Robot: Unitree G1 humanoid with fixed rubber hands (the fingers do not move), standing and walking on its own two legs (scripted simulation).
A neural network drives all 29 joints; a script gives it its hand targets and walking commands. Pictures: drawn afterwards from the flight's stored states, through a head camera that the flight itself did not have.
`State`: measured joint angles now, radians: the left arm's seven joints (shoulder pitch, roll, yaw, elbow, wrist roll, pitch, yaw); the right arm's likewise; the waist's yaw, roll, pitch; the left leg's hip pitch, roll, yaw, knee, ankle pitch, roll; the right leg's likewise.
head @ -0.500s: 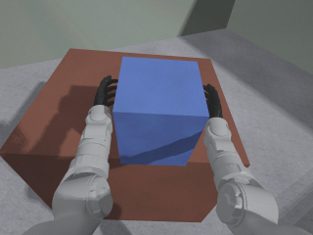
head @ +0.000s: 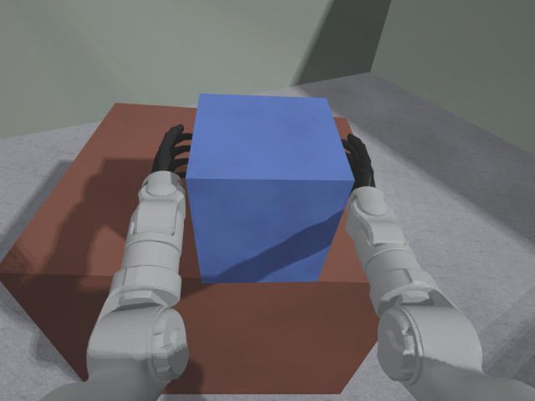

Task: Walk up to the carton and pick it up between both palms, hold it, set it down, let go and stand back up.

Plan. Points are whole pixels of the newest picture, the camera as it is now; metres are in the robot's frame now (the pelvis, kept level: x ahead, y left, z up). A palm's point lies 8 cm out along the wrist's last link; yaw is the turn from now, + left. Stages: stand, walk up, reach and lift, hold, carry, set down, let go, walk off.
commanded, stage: reach and lift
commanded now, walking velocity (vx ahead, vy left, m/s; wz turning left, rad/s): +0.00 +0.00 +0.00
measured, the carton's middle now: (262, 193) +0.42 +0.00 +0.11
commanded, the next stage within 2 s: hold in 1.64 s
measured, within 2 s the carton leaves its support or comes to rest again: neither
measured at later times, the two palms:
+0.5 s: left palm (159, 161) +0.38 +0.15 +0.21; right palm (368, 169) +0.37 -0.15 +0.21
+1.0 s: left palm (156, 151) +0.37 +0.15 +0.23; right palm (378, 156) +0.36 -0.15 +0.24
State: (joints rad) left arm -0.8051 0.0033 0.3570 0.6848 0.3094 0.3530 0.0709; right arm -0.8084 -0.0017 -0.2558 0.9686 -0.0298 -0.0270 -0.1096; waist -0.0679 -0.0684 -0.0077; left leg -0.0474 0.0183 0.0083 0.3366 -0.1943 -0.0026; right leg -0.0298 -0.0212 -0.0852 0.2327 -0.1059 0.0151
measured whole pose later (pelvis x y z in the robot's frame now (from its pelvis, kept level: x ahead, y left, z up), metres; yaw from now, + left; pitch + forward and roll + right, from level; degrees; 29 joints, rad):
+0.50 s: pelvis -0.01 +0.00 +0.00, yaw +0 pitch -7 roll -1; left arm -0.83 0.02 0.35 0.54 0.30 0.57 0.05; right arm -0.88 -0.05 -0.12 0.88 0.12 0.17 -0.15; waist -0.09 -0.06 -0.01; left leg -0.04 0.02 0.00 0.35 -0.18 0.00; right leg -0.03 -0.02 -0.09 0.26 -0.11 0.01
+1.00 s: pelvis -0.01 +0.00 +0.00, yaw +0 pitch -8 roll -1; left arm -0.83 0.02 0.36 0.39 0.31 0.73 0.04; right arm -0.91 -0.08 -0.04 0.79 0.23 0.33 -0.18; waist -0.11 -0.05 -0.03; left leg -0.04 0.02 0.01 0.36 -0.19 0.00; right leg -0.02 -0.02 -0.09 0.26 -0.11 0.01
